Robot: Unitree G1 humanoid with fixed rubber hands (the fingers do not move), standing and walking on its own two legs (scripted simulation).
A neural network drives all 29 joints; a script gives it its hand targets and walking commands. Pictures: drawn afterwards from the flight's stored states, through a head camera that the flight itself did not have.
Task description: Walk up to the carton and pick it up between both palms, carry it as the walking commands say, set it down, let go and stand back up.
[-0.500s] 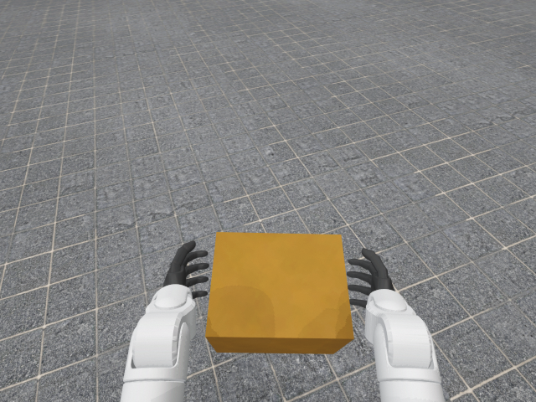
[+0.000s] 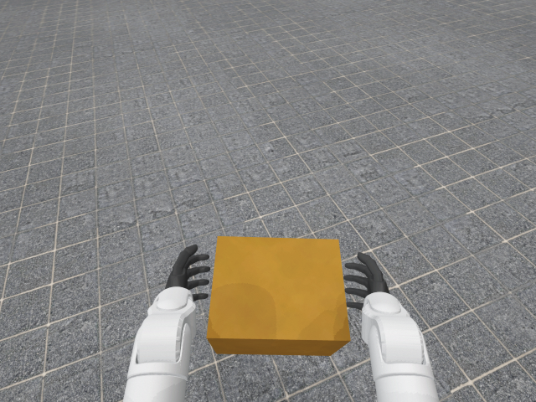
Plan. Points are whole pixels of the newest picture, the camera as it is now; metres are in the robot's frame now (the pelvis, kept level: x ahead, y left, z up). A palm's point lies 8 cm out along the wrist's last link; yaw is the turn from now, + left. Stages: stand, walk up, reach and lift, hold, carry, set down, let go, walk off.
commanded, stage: hold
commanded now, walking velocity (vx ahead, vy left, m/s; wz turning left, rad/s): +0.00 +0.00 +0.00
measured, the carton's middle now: (276, 298) +0.33 +0.01 -0.07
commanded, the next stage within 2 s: set down in 0.78 s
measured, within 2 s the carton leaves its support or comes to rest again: neither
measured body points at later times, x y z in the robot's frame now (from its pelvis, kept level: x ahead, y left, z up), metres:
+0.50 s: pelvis -0.03 +0.04 +0.00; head -0.10 +0.03 +0.45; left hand +0.29 +0.17 +0.07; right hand +0.26 -0.13 +0.04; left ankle -0.01 +0.16 -0.74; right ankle +0.04 -0.08 -0.74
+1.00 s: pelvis +0.00 +0.03 +0.01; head -0.04 +0.00 +0.45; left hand +0.30 +0.18 +0.04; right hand +0.28 -0.13 +0.00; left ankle -0.01 +0.16 -0.74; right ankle +0.04 -0.08 -0.74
